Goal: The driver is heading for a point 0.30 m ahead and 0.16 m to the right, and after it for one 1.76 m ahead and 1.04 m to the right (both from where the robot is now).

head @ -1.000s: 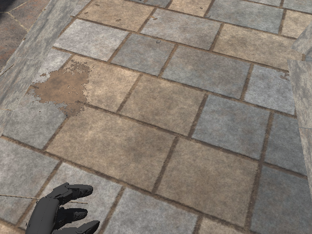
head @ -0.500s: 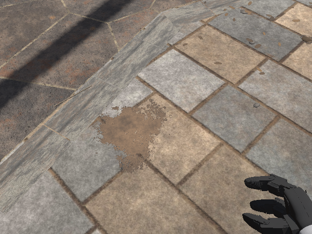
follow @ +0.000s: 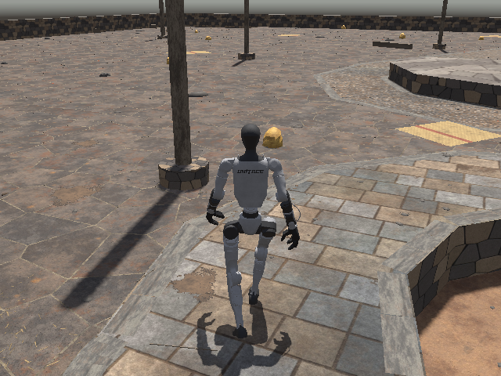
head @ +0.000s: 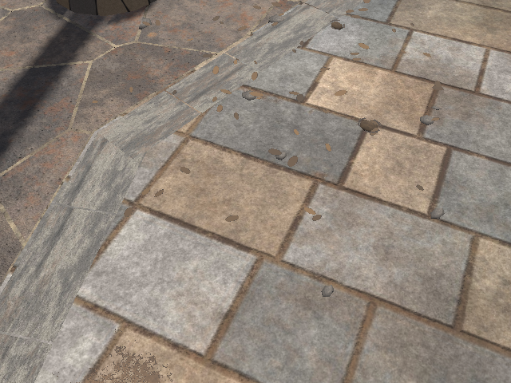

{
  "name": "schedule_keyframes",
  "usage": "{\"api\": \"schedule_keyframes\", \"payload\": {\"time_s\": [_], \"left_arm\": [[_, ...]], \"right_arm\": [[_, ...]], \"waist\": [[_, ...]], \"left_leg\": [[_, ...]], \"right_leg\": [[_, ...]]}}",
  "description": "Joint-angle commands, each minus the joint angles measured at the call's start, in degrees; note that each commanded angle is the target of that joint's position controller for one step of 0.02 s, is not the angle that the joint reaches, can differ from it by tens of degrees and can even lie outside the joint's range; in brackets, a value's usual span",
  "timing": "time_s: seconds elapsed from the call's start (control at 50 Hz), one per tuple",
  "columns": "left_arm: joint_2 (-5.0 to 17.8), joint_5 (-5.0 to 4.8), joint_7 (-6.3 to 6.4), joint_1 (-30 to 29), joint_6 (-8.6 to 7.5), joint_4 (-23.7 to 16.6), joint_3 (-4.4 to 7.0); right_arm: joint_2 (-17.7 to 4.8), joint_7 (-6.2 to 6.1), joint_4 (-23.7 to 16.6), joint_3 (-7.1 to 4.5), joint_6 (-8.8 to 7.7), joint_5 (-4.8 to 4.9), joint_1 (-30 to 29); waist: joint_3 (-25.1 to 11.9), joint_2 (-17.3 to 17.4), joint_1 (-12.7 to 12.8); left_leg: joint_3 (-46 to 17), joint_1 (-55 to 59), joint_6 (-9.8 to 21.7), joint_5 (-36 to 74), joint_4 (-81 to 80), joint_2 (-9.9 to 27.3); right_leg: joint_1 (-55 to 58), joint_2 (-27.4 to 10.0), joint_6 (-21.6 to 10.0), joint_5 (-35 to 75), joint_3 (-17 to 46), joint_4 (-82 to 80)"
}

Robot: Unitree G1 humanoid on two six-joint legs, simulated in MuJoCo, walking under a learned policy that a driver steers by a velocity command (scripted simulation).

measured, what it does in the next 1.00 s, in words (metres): walks ahead, turning right: left foot, then right foot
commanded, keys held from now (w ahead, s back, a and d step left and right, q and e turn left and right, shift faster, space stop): w+e+shift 0.86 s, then w+shift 0.14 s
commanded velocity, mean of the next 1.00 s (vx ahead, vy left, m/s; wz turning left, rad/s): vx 1.00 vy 0.00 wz -0.92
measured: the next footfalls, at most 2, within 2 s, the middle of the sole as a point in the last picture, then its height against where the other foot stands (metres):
left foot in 0.40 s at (233, 322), level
right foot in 0.86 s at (368, 251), level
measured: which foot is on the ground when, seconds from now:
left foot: down 0.00-0.00, up 0.02-0.38, down 0.40-0.86, up 0.88-1.00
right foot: down 0.00-0.42, up 0.44-0.84, down 0.86-1.00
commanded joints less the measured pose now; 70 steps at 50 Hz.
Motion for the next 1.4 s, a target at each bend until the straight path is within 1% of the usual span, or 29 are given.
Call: {"api": "schedule_keyframes", "payload": {"time_s": [0.02,0.04,0.08,0.16,0.32,0.38,0.4,0.42,0.44,0.46,0.5,0.6,0.72,0.76,0.8,0.84,0.86,0.88,0.9,0.94,1.0,1.08,1.2,1.26,1.28,1.3,1.32,1.36,1.4], "left_arm": [[21.20,1.33,2.08,22.67,2.36,4.03,7.15],[18.67,0.46,2.58,21.44,2.52,1.60,7.44],[11.21,0.28,3.44,18.95,1.72,4.03,5.76],[9.55,-0.51,3.42,15.39,-1.27,2.67,4.62],[12.14,-1.03,2.79,19.38,-1.67,1.99,6.49],[16.00,-0.19,3.01,15.81,-1.71,1.01,7.23],[14.06,0.14,2.79,12.85,-2.35,0.05,6.64],[4.26,-0.38,3.06,13.27,-2.94,-2.29,4.08],[2.99,-2.29,2.94,19.63,-2.58,-5.67,2.60],[7.35,-0.41,3.48,15.07,-1.24,-3.29,2.85],[8.19,1.12,1.96,8.80,-0.01,-3.55,3.23],[3.11,1.59,-0.72,1.30,2.91,-9.48,1.29],[3.22,1.34,-2.40,-10.16,2.94,-13.94,-0.08],[3.66,1.12,-2.44,-9.43,2.69,-13.40,0.03],[6.09,1.08,-1.54,-3.13,2.37,-10.93,1.12],[10.19,0.93,0.12,18.13,1.81,-4.60,3.69],[12.27,0.35,1.74,22.23,1.78,-1.83,5.46],[18.61,1.14,2.49,15.05,2.97,-3.93,6.63],[18.71,1.32,2.86,18.72,3.52,-6.05,6.98],[13.04,0.96,3.97,16.12,2.33,-3.20,5.78],[7.62,0.54,4.53,12.37,-0.88,-2.21,3.39],[7.61,-0.21,3.26,15.39,-3.34,0.34,3.42],[10.63,-1.00,2.93,20.70,-4.44,3.96,3.83],[14.27,1.55,4.16,19.82,-3.03,5.12,4.49],[13.54,2.41,4.45,16.28,-2.50,4.77,4.32],[5.28,0.86,4.13,21.40,-2.84,2.49,2.29],[3.01,-0.98,3.41,23.90,-3.74,1.68,1.23],[6.63,0.13,3.59,12.24,-3.60,-0.02,1.27],[4.81,1.70,2.41,8.58,-2.81,-2.27,0.61]], "right_arm": [[-5.58,1.11,-14.19,-0.93,-1.62,1.10,-4.85],[-7.64,0.82,-15.32,-0.18,-3.11,0.26,-9.78],[-7.59,1.14,-16.30,0.18,-3.77,-0.30,-14.49],[-5.90,1.67,-17.53,1.20,0.91,-2.61,-15.89],[-5.90,2.49,-24.15,1.91,0.19,0.55,-30.58],[-12.02,0.85,-19.81,-0.93,-0.43,0.72,-13.93],[-14.97,-0.33,-17.09,-2.38,-0.67,0.20,-1.17],[-18.96,-1.25,-15.69,-3.64,-0.87,-2.06,7.80],[-21.82,-0.50,-16.45,-4.54,-0.36,-2.24,0.56],[-14.46,-0.13,-18.14,-3.66,0.03,-1.66,-6.91],[-8.53,0.31,-16.50,-2.26,0.36,-1.32,-8.99],[-5.50,1.68,-9.71,-1.45,-1.97,0.89,-4.25],[-8.61,1.48,-7.05,-2.03,-2.85,0.37,-2.90],[-11.86,0.84,-7.18,-2.70,-2.49,0.19,-2.42],[-14.88,-0.01,-7.10,-3.46,-0.77,0.38,0.05],[-16.70,-0.24,-9.27,-4.11,1.16,-0.04,-4.48],[-14.31,0.62,-9.62,-3.91,1.49,-0.46,-5.15],[-6.87,1.48,-14.73,-2.09,0.90,-0.59,-1.77],[-9.85,1.27,-18.92,-1.94,-0.59,0.26,-7.03],[-9.51,1.23,-18.10,-1.10,-1.84,0.50,-9.64],[-7.38,1.82,-16.16,-0.38,1.23,-1.81,-6.81],[-4.00,3.16,-20.76,1.10,1.65,-0.74,-19.49],[-5.50,3.73,-21.08,0.35,1.07,0.62,-25.91],[-10.48,2.00,-16.75,-2.24,1.11,0.73,-9.98],[-12.45,0.95,-13.14,-3.29,1.39,0.49,3.00],[-19.07,0.12,-11.91,-5.26,1.22,-1.69,9.59],[-18.39,1.45,-11.30,-5.29,1.23,-1.46,8.28],[-10.41,2.38,-11.66,-3.95,0.76,-0.25,-2.43],[-6.62,2.32,-9.10,-2.60,0.36,-0.31,-3.24]], "waist": [[-17.22,-18.09,4.67],[-20.53,-2.87,8.30],[-3.92,7.79,2.31],[1.77,6.07,-2.49],[-0.08,-1.50,4.88],[-10.69,-0.37,-4.55],[-16.47,0.51,-11.14],[-23.05,13.88,-11.74],[-26.77,28.38,-3.61],[-16.60,15.32,-3.89],[-6.46,3.81,-3.59],[-0.28,6.52,-0.35],[6.93,3.28,-0.05],[4.35,5.05,1.50],[-0.85,6.67,5.10],[-10.38,7.22,14.87],[-10.84,0.88,14.48],[-11.76,-13.07,4.59],[-20.35,-4.14,8.38],[-4.62,5.96,3.47],[0.17,7.05,-3.07],[5.70,3.33,-0.23],[2.42,1.05,3.43],[-8.57,-3.37,-5.58],[-12.93,-2.81,-13.02],[-20.91,10.62,-10.83],[-27.66,20.79,-7.66],[-9.99,3.74,-5.80],[-2.86,1.91,-2.04]], "left_leg": [[-11.64,-57.79,-2.91,-11.45,65.61,-5.56],[-20.12,-62.24,-0.71,-6.40,63.10,-2.32],[-20.26,-57.90,0.06,-1.49,46.38,3.80],[-17.40,-46.12,-3.24,-3.39,30.22,7.44],[-14.98,-34.09,-2.13,23.09,-5.20,2.15],[-15.14,-14.78,-0.47,11.26,-7.46,-0.87],[-18.31,-0.29,0.66,4.30,-4.74,3.84],[-37.34,13.34,2.68,-18.48,-8.97,20.10],[-69.04,13.87,7.64,-28.49,-22.51,29.13],[-62.48,5.10,8.19,-34.84,-23.22,25.59],[-41.43,-7.64,6.49,-13.75,-22.20,20.05],[-18.78,-15.72,3.57,12.08,-26.43,16.16],[-0.39,-16.97,1.12,32.86,-31.14,12.05],[2.18,-13.58,0.67,56.07,-27.10,12.80],[2.49,-7.62,-0.25,79.47,-13.60,14.07],[0.09,-15.95,1.47,78.41,14.20,16.26],[-0.18,-29.38,0.84,36.99,35.06,9.78],[-3.10,-53.26,-2.05,-11.68,57.09,0.13],[-15.92,-60.73,-1.49,-7.79,60.14,0.42],[-16.79,-59.72,-0.71,-0.55,47.62,6.18],[-17.17,-47.83,-2.31,-3.38,36.32,9.80],[-13.59,-46.65,-2.02,11.22,14.23,10.60],[-9.42,-37.22,3.80,27.57,-5.19,3.10],[-9.48,-21.79,6.17,11.32,-4.28,-2.61],[-10.81,-8.09,7.08,7.87,-3.97,-0.06],[-31.77,9.02,12.33,-7.72,-3.37,15.46],[-62.81,14.69,16.75,-17.02,-17.91,23.24],[-48.46,-1.13,15.03,-14.35,-20.52,19.36],[-39.42,-15.20,13.51,-7.02,-23.32,14.79]], "right_leg": [[59.37,-17.78,-19.65,-3.70,45.51,-8.61],[58.82,-19.73,-19.82,-14.14,56.14,-19.02],[36.39,-15.87,-12.55,-12.81,46.41,-23.79],[12.79,-6.66,-10.05,-2.13,31.96,-25.77],[19.69,-4.66,-2.36,18.51,30.86,-22.15],[23.45,-3.56,1.50,33.88,30.49,-0.59],[15.46,-1.42,2.62,27.99,28.41,14.79],[1.44,3.64,2.84,-12.22,22.57,34.60],[-10.44,4.07,3.49,-22.67,17.38,44.61],[-14.41,-1.60,3.18,-15.22,15.75,46.47],[-12.42,-5.71,4.32,-9.68,13.34,41.38],[-14.53,-9.86,5.28,-5.08,11.41,37.53],[-9.00,-7.75,3.12,6.62,1.54,14.69],[-0.10,-4.05,0.72,5.99,-1.51,8.89],[6.91,1.00,-1.08,-0.13,-4.59,7.78],[30.56,3.21,-4.71,-5.30,0.06,4.66],[42.64,0.75,-6.46,-7.34,6.59,-0.08],[54.28,-13.93,-13.38,-3.00,35.18,-3.15],[58.40,-18.77,-17.85,-11.43,50.57,-14.27],[39.86,-18.25,-12.77,-11.21,45.02,-22.56],[19.57,-11.98,-9.91,-2.26,32.77,-24.52],[12.96,-6.24,-7.21,6.69,22.00,-29.71],[29.80,-9.00,-1.90,33.68,17.52,-29.81],[36.68,-11.41,1.01,58.12,16.44,-6.16],[28.31,-9.40,1.69,51.30,14.59,10.07],[10.00,-2.68,3.92,20.14,11.15,37.90],[-3.17,5.70,4.60,-18.59,15.69,49.74],[-10.74,-3.16,3.23,-9.78,15.91,47.02],[-7.37,-5.92,3.85,-9.88,15.36,40.70]]}}
Over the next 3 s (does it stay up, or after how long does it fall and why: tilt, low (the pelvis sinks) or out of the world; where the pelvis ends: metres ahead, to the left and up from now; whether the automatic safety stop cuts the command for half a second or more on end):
stays up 1.87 -1.30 0.04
